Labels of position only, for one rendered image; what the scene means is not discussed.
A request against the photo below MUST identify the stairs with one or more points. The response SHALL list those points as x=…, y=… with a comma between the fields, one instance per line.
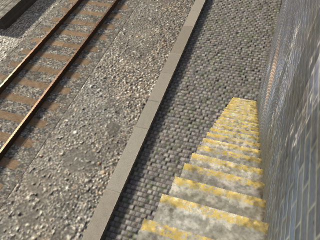
x=219, y=195

